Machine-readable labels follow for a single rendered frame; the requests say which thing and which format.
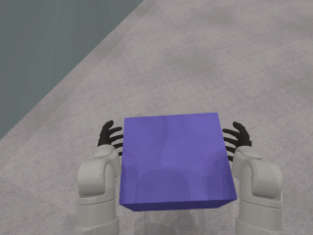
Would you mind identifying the carton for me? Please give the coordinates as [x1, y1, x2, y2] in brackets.
[118, 113, 238, 212]

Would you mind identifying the left robot forearm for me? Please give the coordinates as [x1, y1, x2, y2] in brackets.
[73, 144, 122, 235]

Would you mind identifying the right robot forearm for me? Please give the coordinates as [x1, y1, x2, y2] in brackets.
[231, 146, 287, 235]

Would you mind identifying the left robot hand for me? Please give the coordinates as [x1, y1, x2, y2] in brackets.
[98, 120, 123, 156]

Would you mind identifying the right robot hand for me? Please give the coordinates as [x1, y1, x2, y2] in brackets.
[222, 121, 252, 162]

